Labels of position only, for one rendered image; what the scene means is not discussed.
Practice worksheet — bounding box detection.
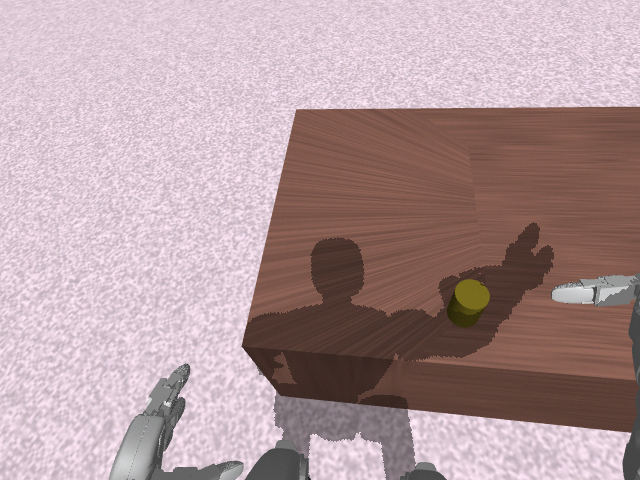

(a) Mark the right robot hand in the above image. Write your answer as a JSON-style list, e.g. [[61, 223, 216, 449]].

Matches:
[[551, 273, 640, 307]]

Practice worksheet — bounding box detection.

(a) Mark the left robot hand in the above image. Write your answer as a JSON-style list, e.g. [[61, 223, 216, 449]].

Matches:
[[109, 364, 244, 480]]

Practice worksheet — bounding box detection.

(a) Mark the can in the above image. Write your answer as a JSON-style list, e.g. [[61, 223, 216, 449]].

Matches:
[[447, 279, 490, 328]]

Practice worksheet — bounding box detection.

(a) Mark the right robot arm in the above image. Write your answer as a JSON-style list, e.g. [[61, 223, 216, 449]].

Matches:
[[623, 290, 640, 480]]

